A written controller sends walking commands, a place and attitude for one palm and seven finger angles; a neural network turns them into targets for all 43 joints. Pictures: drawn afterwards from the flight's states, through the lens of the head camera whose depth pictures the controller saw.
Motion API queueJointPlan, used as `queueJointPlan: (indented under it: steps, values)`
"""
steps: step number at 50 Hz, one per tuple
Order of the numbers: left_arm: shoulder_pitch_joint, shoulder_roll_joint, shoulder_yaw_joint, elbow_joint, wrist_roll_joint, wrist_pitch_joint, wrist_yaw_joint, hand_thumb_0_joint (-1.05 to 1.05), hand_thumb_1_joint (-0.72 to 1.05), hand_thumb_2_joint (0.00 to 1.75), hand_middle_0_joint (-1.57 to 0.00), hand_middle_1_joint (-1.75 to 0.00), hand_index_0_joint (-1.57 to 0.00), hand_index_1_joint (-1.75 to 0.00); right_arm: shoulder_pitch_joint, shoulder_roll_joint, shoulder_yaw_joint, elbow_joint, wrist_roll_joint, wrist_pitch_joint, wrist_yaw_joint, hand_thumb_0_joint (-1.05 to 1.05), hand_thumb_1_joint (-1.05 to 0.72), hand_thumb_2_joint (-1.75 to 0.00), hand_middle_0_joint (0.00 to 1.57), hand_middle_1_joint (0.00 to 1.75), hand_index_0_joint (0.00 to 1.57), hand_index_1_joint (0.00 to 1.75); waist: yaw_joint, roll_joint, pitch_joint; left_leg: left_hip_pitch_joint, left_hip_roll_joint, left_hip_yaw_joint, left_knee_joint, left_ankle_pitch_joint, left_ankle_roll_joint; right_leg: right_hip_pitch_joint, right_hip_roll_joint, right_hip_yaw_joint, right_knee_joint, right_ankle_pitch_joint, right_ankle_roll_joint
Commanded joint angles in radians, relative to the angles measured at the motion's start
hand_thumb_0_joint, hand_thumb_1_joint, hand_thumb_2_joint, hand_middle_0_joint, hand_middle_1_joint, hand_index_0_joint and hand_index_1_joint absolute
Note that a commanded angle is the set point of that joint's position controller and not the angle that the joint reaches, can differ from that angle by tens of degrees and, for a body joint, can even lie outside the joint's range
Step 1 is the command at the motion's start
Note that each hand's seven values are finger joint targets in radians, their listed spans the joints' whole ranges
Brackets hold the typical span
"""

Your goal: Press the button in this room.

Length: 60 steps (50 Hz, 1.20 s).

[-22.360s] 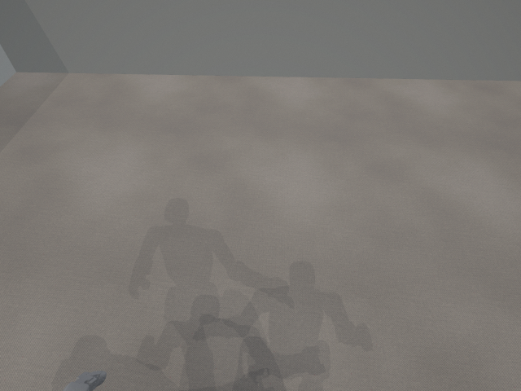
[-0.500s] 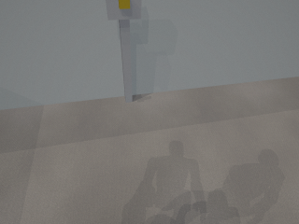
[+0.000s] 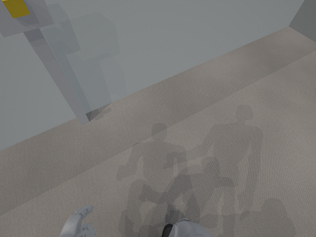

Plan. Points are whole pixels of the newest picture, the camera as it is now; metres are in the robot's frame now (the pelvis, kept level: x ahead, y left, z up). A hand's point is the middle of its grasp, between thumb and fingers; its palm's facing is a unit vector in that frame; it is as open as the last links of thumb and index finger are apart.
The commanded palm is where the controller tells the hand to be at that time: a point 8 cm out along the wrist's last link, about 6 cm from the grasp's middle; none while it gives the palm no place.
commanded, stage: walk to a spot facing it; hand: left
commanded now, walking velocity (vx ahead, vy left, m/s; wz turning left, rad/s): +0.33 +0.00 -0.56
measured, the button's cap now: (16, 6) +0.79 +0.56 +0.11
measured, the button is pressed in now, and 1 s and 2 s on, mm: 0 0 0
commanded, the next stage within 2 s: turn to face it in 0.42 s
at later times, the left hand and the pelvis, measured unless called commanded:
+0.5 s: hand (82, 185) +0.26 +0.26 -0.15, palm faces -0.14 -0.96 -0.25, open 7.4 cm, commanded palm none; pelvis +0.24 +0.04 +0.01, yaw -17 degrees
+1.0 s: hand (126, 124) +0.46 +0.14 -0.12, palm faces -0.21 -0.95 -0.21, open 7.4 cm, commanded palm none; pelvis +0.31 +0.01 +0.03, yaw -9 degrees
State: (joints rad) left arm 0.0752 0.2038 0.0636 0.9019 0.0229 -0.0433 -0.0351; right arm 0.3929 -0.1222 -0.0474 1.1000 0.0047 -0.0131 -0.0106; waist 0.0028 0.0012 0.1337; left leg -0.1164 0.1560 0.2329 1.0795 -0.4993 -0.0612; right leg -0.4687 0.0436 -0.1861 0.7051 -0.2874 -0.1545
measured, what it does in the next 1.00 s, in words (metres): walks ahead: left foot, then right foot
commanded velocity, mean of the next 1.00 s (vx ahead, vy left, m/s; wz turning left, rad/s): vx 0.08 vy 0.00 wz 0.03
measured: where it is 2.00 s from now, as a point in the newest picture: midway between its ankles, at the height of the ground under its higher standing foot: (159, 215)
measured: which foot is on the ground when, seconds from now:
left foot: up 0.00-0.42, down 0.44-0.80, up 0.82-1.00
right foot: down 0.00-0.44, up 0.46-0.76, down 0.78-1.00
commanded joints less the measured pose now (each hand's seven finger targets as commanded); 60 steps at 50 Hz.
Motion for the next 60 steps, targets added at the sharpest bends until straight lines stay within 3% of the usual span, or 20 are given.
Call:
queueJointPlan:
  steps: [1, 4, 7, 17, 20, 21, 22, 23, 24, 27, 30, 37, 39, 40, 41, 46, 56, 58, 59, 60]
  values:
    - [0.24, 0.219, 0.058, 0.021, -0.026, -0.001, 0.043, 0.0, 0.9, 0.9, -0.2, -0.3, -0.2, -0.3, -0.127, -0.142, -0.036, -0.2, -0.01, -0.042, 0.003, 0.0, -0.9, -0.9, 0.2, 0.3, 0.2, 0.3, 0.061, -0.022, -0.209, -0.572, 0.006, -0.262, 0.42, 0.156, 0.006, 0.536, -0.385, 0.588, -0.349, 0.381, -0.03]
    - [0.15, 0.163, 0.035, 0.008, -0.008, -0.02, 0.043, 0.0, 0.9, 0.9, -0.2, -0.3, -0.2, -0.3, -0.13, -0.134, -0.027, -0.185, -0.028, -0.013, 0.005, 0.0, -0.9, -0.9, 0.2, 0.3, 0.2, 0.3, -0.013, 0.022, -0.112, -0.408, 0.024, -0.238, 0.24, 0.196, -0.002, 0.187, -0.287, 0.41, -0.402, 0.32, -0.031]
    - [0.165, 0.168, 0.038, 0.026, 0.001, -0.033, 0.035, 0.0, 0.9, 0.9, -0.2, -0.3, -0.2, -0.3, -0.136, -0.124, -0.025, -0.201, -0.03, -0.005, 0.01, 0.0, -0.9, -0.9, 0.2, 0.3, 0.2, 0.3, -0.029, -0.045, -0.123, -0.425, 0.011, -0.226, 0.108, 0.222, -0.022, 0.184, -0.237, 0.368, -0.406, 0.369, -0.029]
    - [0.318, 0.175, 0.043, 0.046, -0.002, -0.018, 0.042, 0.0, 0.9, 0.9, -0.2, -0.3, -0.2, -0.3, -0.444, -0.142, -0.005, -0.325, -0.023, -0.039, 0.019, 0.0, -0.9, -0.9, 0.2, 0.3, 0.2, 0.3, 0.079, -0.14, -0.158, -0.456, -0.092, -0.155, -0.383, 0.241, -0.015, 0.502, -0.208, 0.422, -0.246, 0.791, -0.002]
    - [0.268, 0.186, 0.043, 0.028, -0.013, -0.009, 0.051, 0.0, 0.9, 0.9, -0.2, -0.3, -0.2, -0.3, -0.266, -0.199, -0.021, -0.273, -0.024, -0.044, -0.006, 0.0, -0.9, -0.9, 0.2, 0.3, 0.2, 0.3, -0.022, -0.139, -0.247, -0.058, -0.115, -0.136, -0.63, 0.43, 0.013, 0.362, -0.164, 0.41, -0.044, 0.849, 0.067]
    - [0.254, 0.169, 0.041, 0.011, -0.029, -0.009, 0.049, 0.0, 0.9, 0.9, -0.2, -0.3, -0.2, -0.3, -0.12, -0.281, -0.042, -0.24, -0.031, -0.049, -0.013, 0.0, -0.9, -0.9, 0.2, 0.3, 0.2, 0.3, -0.086, -0.023, -0.353, 0.259, 0.037, -0.259, -0.607, 0.743, 0.061, 0.151, -0.084, 0.344, 0.13, 0.581, 0.123]
    - [0.273, 0.112, 0.027, 0.0, -0.043, -0.015, 0.04, 0.0, 0.9, 0.9, -0.2, -0.3, -0.2, -0.3, 0.014, -0.376, -0.066, -0.207, -0.034, -0.049, -0.012, 0.0, -0.9, -0.9, 0.2, 0.3, 0.2, 0.3, -0.114, 0.26, -0.463, 0.5, 0.366, -0.535, -0.532, 1.205, 0.198, -0.088, 0.021, 0.226, 0.468, -0.276, 0.168]
    - [0.275, 0.128, 0.028, -0.004, -0.035, -0.016, 0.047, 0.0, 0.9, 0.9, -0.2, -0.3, -0.2, -0.3, 0.032, -0.351, -0.05, -0.2, -0.022, -0.036, -0.009, 0.0, -0.9, -0.9, 0.2, 0.3, 0.2, 0.3, -0.115, 0.203, -0.466, 0.458, 0.42, -0.539, -0.54, 1.365, 0.271, -0.125, -0.023, 0.265, 0.635, -0.379, 0.174]
    - [0.267, 0.141, 0.035, -0.005, -0.026, -0.004, 0.05, 0.0, 0.9, 0.9, -0.2, -0.3, -0.2, -0.3, -0.039, -0.298, -0.038, -0.22, -0.02, -0.033, -0.005, 0.0, -0.9, -0.9, 0.2, 0.3, 0.2, 0.3, -0.078, 0.106, -0.353, 0.339, 0.388, -0.434, -0.572, 1.263, 0.265, -0.145, -0.066, 0.26, 0.669, -0.323, 0.189]
    - [0.182, 0.096, 0.031, -0.013, -0.009, 0.027, 0.024, 0.0, 0.9, 0.9, -0.2, -0.3, -0.2, -0.3, -0.187, -0.207, -0.01, -0.232, -0.029, -0.034, -0.014, 0.0, -0.9, -0.9, 0.2, 0.3, 0.2, 0.3, -0.024, 0.191, -0.108, -0.018, 0.256, -0.309, -0.701, 0.907, 0.199, -0.108, -0.132, 0.209, 0.587, -0.218, 0.205]
    - [0.251, 0.033, 0.013, 0.023, -0.011, 0.048, 0.023, 0.0, 0.9, 0.9, -0.2, -0.3, -0.2, -0.3, -0.21, -0.21, -0.01, -0.207, -0.033, -0.037, -0.01, 0.0, -0.9, -0.9, 0.2, 0.3, 0.2, 0.3, 0.02, 0.213, -0.135, -0.128, 0.145, -0.164, -0.722, 0.862, 0.176, 0.041, -0.119, 0.147, 0.339, -0.144, 0.205]
    - [0.179, 0.046, -0.018, 0.046, -0.007, 0.025, 0.042, 0.0, 0.9, 0.9, -0.2, -0.3, -0.2, -0.3, -0.143, -0.211, -0.024, -0.132, -0.022, -0.016, -0.001, 0.0, -0.9, -0.9, 0.2, 0.3, 0.2, 0.3, 0.014, 0.146, -0.188, -0.1, 0.083, -0.257, -0.644, 0.739, 0.148, 0.267, -0.082, 0.058, -0.182, 0.124, 0.213]
    - [0.202, 0.128, -0.001, 0.056, -0.004, 0.012, 0.052, 0.0, 0.9, 0.9, -0.2, -0.3, -0.2, -0.3, -0.117, -0.173, -0.02, -0.127, -0.015, -0.01, 0.005, 0.0, -0.9, -0.9, 0.2, 0.3, 0.2, 0.3, 0.035, -0.001, -0.224, -0.234, 0.015, -0.218, -0.525, 0.51, 0.069, 0.465, -0.217, 0.172, -0.269, 0.376, 0.189]
    - [0.236, 0.202, 0.015, 0.064, 0.003, 0.008, 0.061, 0.0, 0.9, 0.9, -0.2, -0.3, -0.2, -0.3, -0.111, -0.122, -0.01, -0.14, -0.01, -0.004, 0.011, 0.0, -0.9, -0.9, 0.2, 0.3, 0.2, 0.3, 0.052, -0.197, -0.247, -0.366, -0.091, -0.122, -0.362, 0.163, 0.019, 0.55, -0.421, 0.319, -0.281, 0.587, 0.108]
    - [0.267, 0.239, 0.019, 0.058, -0.004, 0.012, 0.061, 0.0, 0.9, 0.9, -0.2, -0.3, -0.2, -0.3, -0.148, -0.126, -0.013, -0.158, -0.006, 0.018, 0.004, 0.0, -0.9, -0.9, 0.2, 0.3, 0.2, 0.3, 0.081, -0.232, -0.235, -0.357, -0.106, -0.175, -0.189, -0.142, 0.016, 0.451, -0.544, 0.369, -0.328, 0.656, 0.007]
    - [0.083, 0.154, 0.01, 0.003, -0.003, 0.027, 0.072, 0.0, 0.9, 0.9, -0.2, -0.3, -0.2, -0.3, -0.072, -0.133, -0.029, -0.114, -0.016, 0.053, 0.016, 0.0, -0.9, -0.9, 0.2, 0.3, 0.2, 0.3, -0.008, -0.164, -0.133, -0.393, -0.079, -0.202, 0.057, 0.016, 0.001, 0.318, -0.415, 0.134, -0.32, 0.517, 0.043]
    - [0.09, 0.19, 0.04, -0.013, 0.002, 0.047, 0.068, 0.0, 0.9, 0.9, -0.2, -0.3, -0.2, -0.3, -0.128, -0.14, -0.042, -0.188, -0.017, 0.045, 0.031, 0.0, -0.9, -0.9, 0.2, 0.3, 0.2, 0.3, -0.011, -0.195, -0.144, -0.224, -0.089, -0.093, -0.392, 0.166, 0.001, 0.279, -0.422, 0.018, -0.2, 0.34, 0.088]
    - [0.094, 0.148, 0.037, -0.033, -0.01, 0.061, 0.063, 0.0, 0.9, 0.9, -0.2, -0.3, -0.2, -0.3, -0.037, -0.227, -0.062, -0.178, -0.022, 0.029, 0.033, 0.0, -0.9, -0.9, 0.2, 0.3, 0.2, 0.3, -0.067, 0.087, -0.194, -0.028, -0.004, -0.253, -0.641, 0.418, 0.047, 0.126, -0.329, -0.038, 0.053, 0.084, 0.177]
    - [0.068, 0.075, 0.021, -0.079, -0.016, 0.067, 0.056, 0.0, 0.9, 0.9, -0.2, -0.3, -0.2, -0.3, 0.008, -0.335, -0.09, -0.184, -0.027, 0.022, 0.026, 0.0, -0.9, -0.9, 0.2, 0.3, 0.2, 0.3, -0.094, 0.397, -0.175, 0.032, 0.242, -0.61, -0.744, 0.735, 0.169, -0.118, -0.184, -0.035, 0.288, -0.385, 0.262]
    - [0.007, 0.097, 0.017, -0.098, -0.006, 0.075, 0.059, 0.0, 0.9, 0.9, -0.2, -0.3, -0.2, -0.3, 0.036, -0.364, -0.092, -0.167, -0.028, 0.028, 0.019, 0.0, -0.9, -0.9, 0.2, 0.3, 0.2, 0.3, -0.112, 0.297, -0.201, 0.01, 0.304, -0.631, -0.75, 0.746, 0.242, -0.114, -0.172, 0.086, 0.425, -0.398, 0.241]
